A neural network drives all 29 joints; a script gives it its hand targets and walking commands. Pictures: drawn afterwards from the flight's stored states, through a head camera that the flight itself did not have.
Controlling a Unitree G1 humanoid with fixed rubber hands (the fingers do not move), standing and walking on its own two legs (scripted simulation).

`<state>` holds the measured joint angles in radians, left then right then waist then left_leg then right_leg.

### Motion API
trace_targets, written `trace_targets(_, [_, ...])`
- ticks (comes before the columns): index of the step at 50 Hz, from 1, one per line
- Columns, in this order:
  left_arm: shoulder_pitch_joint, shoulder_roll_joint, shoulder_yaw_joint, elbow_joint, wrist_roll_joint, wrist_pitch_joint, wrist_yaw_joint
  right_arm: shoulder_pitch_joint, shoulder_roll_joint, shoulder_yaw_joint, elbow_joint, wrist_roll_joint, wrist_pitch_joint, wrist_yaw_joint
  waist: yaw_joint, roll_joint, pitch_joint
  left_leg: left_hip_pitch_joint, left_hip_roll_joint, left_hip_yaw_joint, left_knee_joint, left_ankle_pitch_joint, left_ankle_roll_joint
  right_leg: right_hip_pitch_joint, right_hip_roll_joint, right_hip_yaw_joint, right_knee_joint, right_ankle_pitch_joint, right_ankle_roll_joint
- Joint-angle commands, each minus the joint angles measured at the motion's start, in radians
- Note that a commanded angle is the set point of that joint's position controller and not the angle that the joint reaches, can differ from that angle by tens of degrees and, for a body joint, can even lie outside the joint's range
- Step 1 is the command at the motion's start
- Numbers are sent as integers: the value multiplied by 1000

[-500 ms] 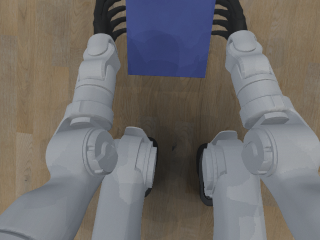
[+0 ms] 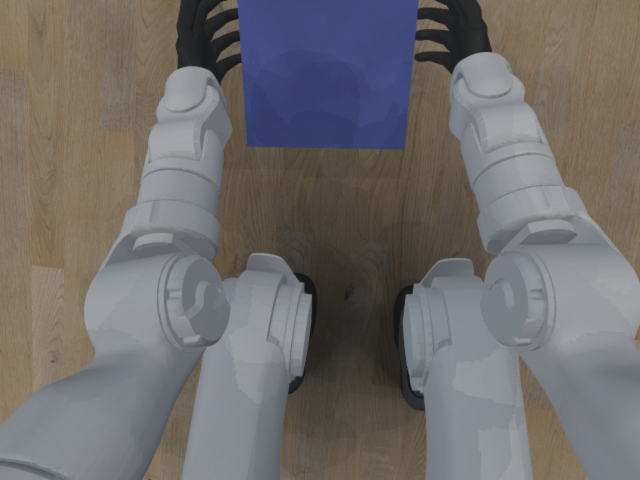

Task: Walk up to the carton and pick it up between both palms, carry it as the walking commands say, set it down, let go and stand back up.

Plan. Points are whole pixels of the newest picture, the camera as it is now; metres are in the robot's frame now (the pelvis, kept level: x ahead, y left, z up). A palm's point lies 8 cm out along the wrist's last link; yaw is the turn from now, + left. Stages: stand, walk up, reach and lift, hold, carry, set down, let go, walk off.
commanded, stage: set down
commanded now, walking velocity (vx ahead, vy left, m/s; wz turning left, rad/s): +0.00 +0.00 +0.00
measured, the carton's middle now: (328, 69) +0.54 +0.04 -0.24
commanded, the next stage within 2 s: none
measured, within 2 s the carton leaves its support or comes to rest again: rests again in 0.94 s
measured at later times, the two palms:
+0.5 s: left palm (198, 70) +0.52 +0.17 -0.15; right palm (461, 54) +0.53 -0.10 -0.17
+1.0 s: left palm (206, 118) +0.47 +0.17 -0.19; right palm (505, 93) +0.50 -0.16 -0.20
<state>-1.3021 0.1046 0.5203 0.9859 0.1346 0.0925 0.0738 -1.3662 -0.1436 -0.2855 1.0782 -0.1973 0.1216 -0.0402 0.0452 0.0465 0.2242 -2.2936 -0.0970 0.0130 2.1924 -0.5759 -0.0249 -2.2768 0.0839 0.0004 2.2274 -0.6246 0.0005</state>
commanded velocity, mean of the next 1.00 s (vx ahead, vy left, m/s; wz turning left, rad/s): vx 0.00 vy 0.00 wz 0.00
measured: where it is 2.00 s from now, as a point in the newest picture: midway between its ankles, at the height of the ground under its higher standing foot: (352, 359)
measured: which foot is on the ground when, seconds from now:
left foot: down 0.00-1.00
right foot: down 0.00-1.00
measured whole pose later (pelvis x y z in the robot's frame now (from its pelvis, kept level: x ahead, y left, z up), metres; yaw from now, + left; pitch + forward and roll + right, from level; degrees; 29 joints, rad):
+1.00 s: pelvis -0.01 +0.00 +0.00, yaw -1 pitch +35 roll +1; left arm -1.27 0.21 0.19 1.17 -0.18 -0.04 0.13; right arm -1.31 -0.34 0.00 1.19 0.16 -0.02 -0.08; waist 0.06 0.03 0.33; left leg -2.25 -0.09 0.01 2.21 -0.57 -0.03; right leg -2.24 0.09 0.00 2.24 -0.61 0.00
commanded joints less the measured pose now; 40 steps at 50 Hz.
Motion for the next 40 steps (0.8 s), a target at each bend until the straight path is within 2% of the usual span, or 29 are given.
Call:
trace_targets(1, [-269, -780, -289, 132, -15, 51, -210, -279, 617, 189, -3, 11, -23, 151, -65, -67, -710, 326, -62, -5, -145, 238, -4, 358, 52, 11, -203, 277, -23])
trace_targets(19, [-253, -711, -272, 141, -17, 36, -205, -226, 558, 159, 33, -14, -35, 148, -82, -55, -674, 321, -56, -11, -137, 249, -12, 347, 42, 10, -193, 292, -22])
trace_targets(26, [-225, -611, -244, 144, -19, 23, -184, -201, 465, 133, 41, -18, -49, 128, -86, -54, -684, 343, -52, -13, -136, 256, -17, 358, 34, 9, -188, 295, -14])
trace_targets(31, [-179, -463, -212, 159, -33, 1, -147, -174, 313, 108, 52, -8, -70, 88, -89, -56, -699, 375, -46, -15, -139, 261, -24, 378, 23, 8, -187, 293, -1])
trace_targets(35, [-133, -275, -201, 181, -68, -27, -94, -137, 111, 87, 68, 19, -94, 35, -92, -55, -724, 414, -38, -18, -141, 267, -31, 401, 9, 9, -188, 292, 11])
trace_targets(38, [-86, -76, -210, 204, -125, -62, -30, -116, -103, 88, 46, 71, -128, -23, -84, -58, -756, 456, -29, -24, -138, 293, -36, 419, -4, 8, -190, 302, 20])
trace_targets(40, [-88, 31, -234, 179, -177, -96, 9, -137, -191, 124, 25, 133, -151, -47, -64, -73, -784, 482, -20, -24, -128, 333, -35, 419, -12, 11, -185, 324, 24])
